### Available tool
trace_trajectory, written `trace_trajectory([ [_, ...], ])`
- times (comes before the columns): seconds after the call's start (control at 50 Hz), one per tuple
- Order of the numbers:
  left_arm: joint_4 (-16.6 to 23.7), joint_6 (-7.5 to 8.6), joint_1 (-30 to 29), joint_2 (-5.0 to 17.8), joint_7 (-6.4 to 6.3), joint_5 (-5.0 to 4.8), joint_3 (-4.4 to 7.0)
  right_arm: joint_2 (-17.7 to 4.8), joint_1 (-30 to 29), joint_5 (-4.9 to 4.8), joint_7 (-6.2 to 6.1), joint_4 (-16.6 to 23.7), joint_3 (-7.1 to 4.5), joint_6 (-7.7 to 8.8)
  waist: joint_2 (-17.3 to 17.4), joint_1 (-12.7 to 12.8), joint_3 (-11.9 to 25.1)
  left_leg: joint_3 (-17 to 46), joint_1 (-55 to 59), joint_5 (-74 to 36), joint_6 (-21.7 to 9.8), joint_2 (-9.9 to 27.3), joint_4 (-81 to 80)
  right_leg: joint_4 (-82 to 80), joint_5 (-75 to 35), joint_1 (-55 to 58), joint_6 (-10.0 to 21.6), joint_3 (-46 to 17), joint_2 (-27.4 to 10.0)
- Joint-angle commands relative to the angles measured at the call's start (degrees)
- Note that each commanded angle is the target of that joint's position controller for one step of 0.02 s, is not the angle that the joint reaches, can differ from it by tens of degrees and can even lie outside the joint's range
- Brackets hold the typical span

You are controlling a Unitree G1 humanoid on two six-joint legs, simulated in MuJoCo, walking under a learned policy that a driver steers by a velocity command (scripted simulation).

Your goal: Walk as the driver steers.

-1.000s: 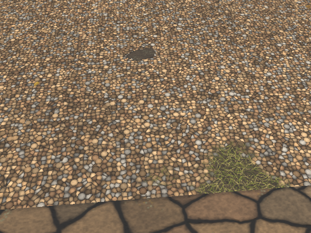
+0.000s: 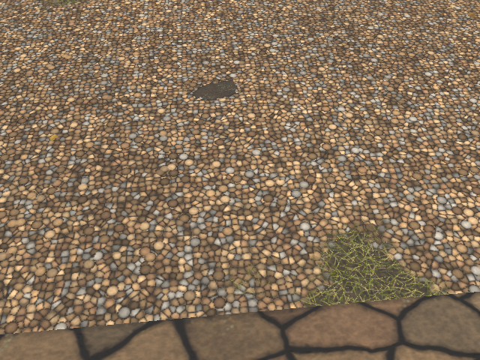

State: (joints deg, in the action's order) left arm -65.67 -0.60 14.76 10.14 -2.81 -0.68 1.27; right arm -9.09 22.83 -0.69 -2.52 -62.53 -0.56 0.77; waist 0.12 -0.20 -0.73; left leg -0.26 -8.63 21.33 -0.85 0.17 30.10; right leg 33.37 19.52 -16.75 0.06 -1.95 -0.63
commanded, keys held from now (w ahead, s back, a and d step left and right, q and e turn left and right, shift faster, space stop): w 1.00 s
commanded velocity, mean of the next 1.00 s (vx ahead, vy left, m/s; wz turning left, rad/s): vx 0.42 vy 0.00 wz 0.00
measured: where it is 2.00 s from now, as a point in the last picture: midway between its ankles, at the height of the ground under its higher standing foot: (257, 201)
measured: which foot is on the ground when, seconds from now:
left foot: down 0.00-0.16, up 0.18-0.60, down 0.62-1.00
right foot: down 0.00-0.62, up 0.64-1.00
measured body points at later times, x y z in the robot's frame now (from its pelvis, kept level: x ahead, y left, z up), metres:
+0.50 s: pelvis +0.18 -0.02 +0.00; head +0.20 -0.03 +0.45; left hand +0.06 +0.20 -0.14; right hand +0.37 -0.25 -0.11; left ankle +0.36 +0.13 -0.69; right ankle +0.03 -0.12 -0.73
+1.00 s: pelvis +0.47 +0.03 +0.01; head +0.48 +0.04 +0.46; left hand +0.64 +0.29 -0.10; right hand +0.46 -0.23 -0.13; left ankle +0.42 +0.11 -0.73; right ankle +0.66 -0.15 -0.67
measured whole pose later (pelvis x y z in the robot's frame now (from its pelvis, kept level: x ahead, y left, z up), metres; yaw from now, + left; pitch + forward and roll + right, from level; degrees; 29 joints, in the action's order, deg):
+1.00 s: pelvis +0.47 +0.03 +0.01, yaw +0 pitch +1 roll +2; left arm -51.3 5.3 5.1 14.5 -0.5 -0.7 3.8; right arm -12.9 21.0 -0.3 0.3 -58.4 -2.7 6.1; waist -2.3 -3.7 0.3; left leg -3.6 -2.3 10.5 -4.3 -5.1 11.5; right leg 39.7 -5.3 -38.7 1.4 -2.8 -8.0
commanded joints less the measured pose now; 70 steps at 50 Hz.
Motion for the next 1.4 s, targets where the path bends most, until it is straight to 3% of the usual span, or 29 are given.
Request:
trace_trajectory([
  [0.02, 3.4, 2.35, -2.1, 2.9, 0.69, -0.27, 0.45, -11.0, 7.3, -0.99, -0.30, 1.0, -2.74, 0.96, 10.0, -2.2, -10.2, 18.6, -7.7, 29.1, -9.8, 13.0, -19.1, 8.5, 7.0, -9.4, 1.8, 6.5, 3.0],
  [0.08, 5.2, 5.09, -2.8, 2.8, 2.22, -1.23, 0.48, -10.7, 3.4, -0.88, 0.23, 2.8, -3.14, 2.31, 10.0, -0.2, -13.2, 23.1, -7.7, 20.7, -12.1, 18.0, -20.1, 10.5, 7.7, -12.2, 4.5, 3.5, -1.7],
  [0.14, -0.2, 5.91, 11.4, 4.7, 2.70, -1.02, 2.19, -9.8, -1.6, -1.48, 0.92, 5.0, -2.85, 2.38, 4.0, 5.8, -7.7, 9.0, -16.3, 4.9, -6.4, 8.0, -6.3, -5.9, -2.8, 13.2, 4.3, 5.2, 1.8],
  [0.16, -1.6, 5.96, 20.2, 9.3, 2.48, -0.77, 3.71, -7.2, -3.6, -0.77, 1.26, 6.4, -2.02, 3.04, -7.9, 9.1, -3.5, 0.6, -22.9, -2.5, -3.0, 1.8, 14.8, -13.6, 0.7, 22.0, 7.3, -10.9, -8.3],
  [0.18, -1.7, 6.66, 26.6, 15.2, 3.30, -0.52, 4.62, -3.2, -2.9, -1.29, 1.08, 8.5, -1.14, 4.24, -20.6, 9.4, 0.8, -0.2, -34.1, 8.4, -1.7, -4.0, 31.5, -24.2, 8.0, 28.4, 15.6, -37.7, -20.7],
  [0.2, -0.6, 7.56, 20.9, 10.6, 3.34, 0.26, 2.97, -5.6, -3.8, -2.27, 1.26, 8.8, -1.68, 5.14, -11.2, 6.0, -2.6, 6.0, -38.3, 7.8, -3.0, -0.3, 42.2, -24.9, 11.7, 24.3, 16.6, -41.0, -23.2],
  [0.22, 1.5, 8.00, 15.2, 7.8, 3.36, 0.07, 2.11, -6.2, -5.0, -2.61, 1.87, 9.1, -1.81, 5.70, -6.7, 4.0, -6.1, 6.8, -40.8, 1.9, -4.5, 2.4, 45.2, -24.3, 9.9, 21.2, 14.7, -33.2, -21.2],
  [0.3, 3.0, 6.81, 12.6, 3.9, 3.57, 0.53, 0.25, -8.3, -6.7, -1.13, 2.84, 8.7, -3.63, 5.63, -4.8, 1.7, -5.4, 2.3, -35.4, -11.0, -4.1, 7.0, 35.4, -25.3, -13.0, 17.7, 8.9, -10.0, -11.4],
  [0.4, 4.0, 5.75, 14.8, 7.8, 1.77, 1.11, 0.47, -4.5, -19.5, -0.70, 3.44, 13.8, -2.22, 4.66, -3.2, 3.2, -7.7, -0.7, -36.4, -17.7, -0.7, 6.4, 18.8, -27.5, -21.5, 14.5, 10.3, -4.3, -10.9],
  [0.54, 4.1, 5.37, 17.1, 9.9, 1.31, -0.31, 1.68, -7.0, -28.9, -1.22, 5.33, 18.2, -1.87, 5.40, -4.7, 3.0, -8.9, -2.0, -29.1, -21.5, -3.4, 3.2, 2.7, -26.1, -26.4, 19.4, 9.2, -0.5, -13.8],
  [0.58, 4.7, 4.96, 15.3, 11.4, 1.37, 0.09, 2.29, -9.6, -25.1, -1.24, 5.63, 17.9, -3.08, 5.76, -6.5, -0.5, -4.2, -3.5, -21.0, -18.9, -5.3, 0.5, 1.7, -19.2, -43.9, 22.7, 7.9, 0.6, -14.3],
  [0.62, 5.7, 4.12, 13.3, 11.2, 1.55, 0.89, 2.15, -14.4, -7.4, -1.53, 4.97, 12.9, -5.69, 5.40, -7.2, -9.4, 6.8, -3.9, 2.7, -17.8, -8.3, -1.5, 2.8, 2.4, -54.5, 16.5, 5.1, 3.7, -10.7],
  [0.64, 7.1, 4.21, 15.6, 7.7, 1.86, 1.36, 1.05, -18.9, 2.0, -0.31, 4.32, 10.7, -6.85, 5.04, 1.5, -10.2, 15.2, 13.4, 22.1, -10.3, -13.1, 11.1, 1.9, 23.1, -34.4, -0.5, 3.1, 5.5, -5.4],
  [0.66, 6.7, 5.87, 22.0, -0.6, 2.59, 0.58, -1.16, -20.2, 4.3, 0.39, 4.91, 9.8, -6.64, 5.10, 16.2, -6.0, 25.2, 43.0, 33.8, 3.0, -20.9, 22.8, -9.7, 40.7, 11.0, -15.4, 1.1, -1.2, 5.0],
  [0.68, 7.7, 7.56, 16.0, 5.5, 2.85, -1.15, 0.39, -14.8, 0.6, -0.01, 4.99, 9.9, -5.12, 5.42, 11.9, -6.7, 19.1, 44.0, 29.4, 4.2, -17.5, 20.4, -14.6, 47.2, 11.1, -21.4, 2.7, -6.8, 2.1],
  [0.7, 9.9, 8.44, 9.9, 8.7, 2.79, -2.32, 1.23, -12.5, -5.0, -0.28, 4.90, 10.7, -4.41, 5.73, 8.5, -5.3, 10.1, 33.8, 20.3, -2.3, -14.7, 19.1, -14.8, 47.5, 6.4, -24.4, 3.6, -4.6, -0.7],
  [0.72, 10.6, 8.75, 7.0, 9.2, 2.14, -1.90, 1.44, -11.3, -10.3, 0.05, 5.05, 11.8, -3.94, 6.08, 1.9, -3.1, 6.9, 26.2, 10.8, -11.0, -13.4, 17.4, -15.7, 44.5, 0.5, -21.3, 3.8, -3.7, -3.9],
  [0.76, 10.4, 7.34, 8.1, 7.7, 1.64, -0.78, 2.24, -8.2, -13.3, 1.26, 5.62, 11.3, -3.09, 6.57, 2.1, 1.0, 4.3, 16.5, -0.6, -18.9, -12.2, 13.6, -18.3, 39.4, -4.0, -14.2, 4.1, -3.7, -7.5],
  [0.88, 14.5, 5.40, -1.8, 7.7, 1.29, 0.22, 3.18, -11.8, -7.8, 0.83, 3.44, 8.4, -3.65, 6.57, 1.8, 0.8, -2.4, 9.5, -4.1, -18.9, -13.5, 11.8, -25.2, 20.9, -14.0, -21.1, 1.6, -1.9, -9.4],
  [1.0, 17.1, 6.74, -12.3, 6.9, 3.02, -0.33, 2.92, -12.3, -1.1, -0.17, 2.18, 6.2, -3.73, 6.13, 2.6, -2.6, -2.6, 3.9, 2.2, -21.2, -11.0, 9.6, -23.1, 2.2, -32.0, -20.0, 1.3, -0.3, -6.6],
  [1.1, 20.7, 7.47, -21.0, 6.6, 5.31, -0.48, 2.10, -12.8, 3.1, -0.44, 1.47, 4.5, -4.24, 4.60, 1.3, -5.3, -5.2, 4.8, 11.1, -19.3, -10.3, 12.9, -16.6, -7.0, -30.0, -24.0, 2.4, -0.7, -5.7],
  [1.18, 20.9, 7.42, -19.0, 8.8, 5.80, -0.96, 2.48, -14.7, 2.8, -0.36, 1.39, 4.6, -5.22, 3.50, 2.4, -3.2, -3.7, 6.0, 13.8, -31.0, -8.6, 14.4, -8.4, -8.7, -19.7, -16.8, 4.1, 1.0, -3.3],
  [1.22, 16.8, 7.71, -4.9, 12.9, 5.27, -0.85, 4.58, -14.7, 0.4, -0.20, 1.94, 5.5, -5.11, 3.07, 2.0, 4.2, 4.9, 3.1, 10.8, -44.2, -6.3, 10.5, 8.0, -9.1, -19.9, 2.5, 6.9, 4.3, -0.2],
  [1.24, 14.1, 7.63, 6.2, 16.3, 4.71, 0.26, 5.56, -12.2, 0.1, 0.53, 2.22, 6.7, -4.12, 3.31, -1.2, 7.9, 13.1, 1.1, -3.2, -31.1, -4.6, 7.2, 25.2, -3.3, -24.1, 22.2, 10.1, -3.4, -8.2],
  [1.26, 13.2, 7.01, 9.4, 19.4, 4.67, 0.72, 5.57, -4.4, 8.1, 2.09, 2.81, 6.0, -2.08, 4.73, -18.0, 3.1, 19.6, 1.0, -23.3, 14.9, -1.4, -1.8, 45.4, 2.1, -35.2, 40.0, 15.5, -21.4, -19.2],
  [1.28, 11.6, 6.66, 15.2, 17.7, 5.18, -0.10, 5.50, -6.8, 8.9, -1.73, 2.97, 6.1, -2.03, 6.52, -18.2, 6.5, 26.2, 8.1, -33.9, 16.3, -1.0, -4.6, 53.8, -10.1, -17.5, 46.3, 21.9, -40.0, -24.5],
  [1.3, 12.1, 6.69, 11.5, 14.3, 5.00, -0.53, 4.67, -11.4, -0.1, -3.37, 2.62, 8.1, -3.02, 7.31, -9.7, 7.2, 16.2, 7.2, -39.7, 11.9, -1.6, 0.2, 54.1, -12.8, -14.7, 40.2, 18.6, -33.6, -21.7],
  [1.34, 15.1, 6.91, 0.2, 11.0, 4.92, 0.65, 3.29, -12.1, -7.2, -1.63, 1.74, 9.9, -3.49, 6.72, -0.5, 3.2, 5.8, 4.1, -35.5, 1.3, -1.2, 5.0, 48.8, -15.5, -26.9, 20.7, 15.0, -20.8, -17.6],
  [1.4, 14.0, 7.65, -1.5, 9.0, 5.14, 1.51, 2.86, -8.0, -3.4, -0.86, 1.90, 9.3, -3.51, 4.25, -3.5, -1.0, 4.0, 4.8, -28.0, -3.6, -1.5, 8.1, 42.1, -19.3, -34.0, 10.5, 13.1, -11.2, -14.4],
])
Keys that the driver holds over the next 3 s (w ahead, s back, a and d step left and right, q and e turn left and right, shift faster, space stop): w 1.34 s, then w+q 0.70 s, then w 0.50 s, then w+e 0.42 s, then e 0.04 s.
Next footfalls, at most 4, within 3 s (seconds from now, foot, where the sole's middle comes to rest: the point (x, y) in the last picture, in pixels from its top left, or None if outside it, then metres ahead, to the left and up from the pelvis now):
0.62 left None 0.46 0.11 -0.77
1.24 right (289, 281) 0.79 -0.12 -0.81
1.78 left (224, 205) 1.10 0.09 -0.81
2.24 right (253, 146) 1.41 -0.02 -0.81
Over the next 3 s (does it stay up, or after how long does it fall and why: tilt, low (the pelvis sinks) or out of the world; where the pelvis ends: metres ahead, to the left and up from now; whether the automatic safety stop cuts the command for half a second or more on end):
stays up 1.55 0.21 -0.02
